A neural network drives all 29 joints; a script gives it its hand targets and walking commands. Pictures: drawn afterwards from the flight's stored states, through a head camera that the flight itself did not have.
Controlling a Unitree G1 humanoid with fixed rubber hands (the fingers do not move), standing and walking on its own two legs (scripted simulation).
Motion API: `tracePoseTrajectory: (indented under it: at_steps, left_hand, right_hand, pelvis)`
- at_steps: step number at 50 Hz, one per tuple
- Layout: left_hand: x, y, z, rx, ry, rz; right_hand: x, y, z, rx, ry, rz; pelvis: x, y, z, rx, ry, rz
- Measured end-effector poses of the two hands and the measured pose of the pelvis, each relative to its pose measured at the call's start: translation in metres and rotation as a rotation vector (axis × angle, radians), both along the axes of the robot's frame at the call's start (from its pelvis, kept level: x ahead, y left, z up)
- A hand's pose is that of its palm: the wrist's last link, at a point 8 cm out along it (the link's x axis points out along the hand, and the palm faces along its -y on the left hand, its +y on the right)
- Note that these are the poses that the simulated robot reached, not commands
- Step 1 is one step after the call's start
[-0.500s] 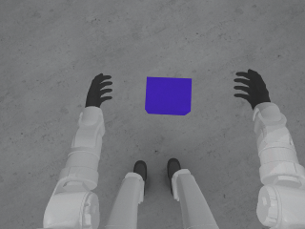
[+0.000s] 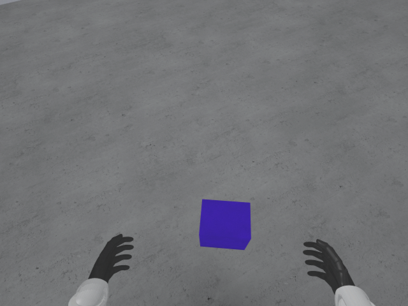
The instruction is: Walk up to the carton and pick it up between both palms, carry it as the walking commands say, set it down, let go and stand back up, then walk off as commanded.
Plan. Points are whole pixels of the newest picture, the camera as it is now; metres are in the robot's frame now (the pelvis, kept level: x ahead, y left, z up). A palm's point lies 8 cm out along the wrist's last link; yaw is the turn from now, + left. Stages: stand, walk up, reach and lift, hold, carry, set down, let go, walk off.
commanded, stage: let go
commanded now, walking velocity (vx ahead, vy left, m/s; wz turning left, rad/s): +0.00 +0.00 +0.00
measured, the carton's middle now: (224, 225) +0.46 -0.06 -0.66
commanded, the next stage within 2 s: stand in 0.50 s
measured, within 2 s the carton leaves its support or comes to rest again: neither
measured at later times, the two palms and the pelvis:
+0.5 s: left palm (83, 286) +0.17 +0.25 -0.06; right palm (335, 295) +0.16 -0.22 -0.07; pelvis +0.01 +0.02 +0.00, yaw +0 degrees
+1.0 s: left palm (61, 295) +0.15 +0.30 -0.08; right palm (363, 287) +0.17 -0.28 -0.08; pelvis +0.03 +0.01 +0.00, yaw +1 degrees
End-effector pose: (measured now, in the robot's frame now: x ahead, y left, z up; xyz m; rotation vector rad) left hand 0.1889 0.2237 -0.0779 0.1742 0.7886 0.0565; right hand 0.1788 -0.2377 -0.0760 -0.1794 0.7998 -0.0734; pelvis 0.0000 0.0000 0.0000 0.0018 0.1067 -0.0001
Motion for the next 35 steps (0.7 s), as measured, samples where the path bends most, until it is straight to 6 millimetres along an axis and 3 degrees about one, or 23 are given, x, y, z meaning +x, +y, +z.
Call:
tracePoseTrajectory:
  at_steps: [7, 22, 26, 35]
  left_hand:
    - [-0.023, 0.019, 0.013, 0.004, 0.006, 0.004]
    - [-0.02, 0.024, 0.014, 0.014, 0.017, -0.006]
    - [-0.019, 0.027, 0.013, 0.047, 0.019, 0.005]
    - [-0.032, 0.068, 0.003, 0.194, 0.091, 0.054]
  right_hand:
    - [-0.018, 0.009, 0.011, -0.011, 0.005, 0.006]
    - [-0.021, 0.023, 0.012, -0.001, 0.015, 0.001]
    - [-0.022, 0.016, 0.009, -0.024, 0.025, -0.018]
    - [-0.016, -0.03, 0.003, -0.162, 0.052, -0.037]
  pelvis:
    - [0.005, 0.011, 0.004, -0.009, -0.123, 0.003]
    - [0.005, 0.02, 0.002, -0.011, -0.217, -0.007]
    - [0.007, 0.018, 0.0, -0.009, -0.201, -0.006]
    - [0.018, 0.013, 0.0, -0.007, -0.117, 0.006]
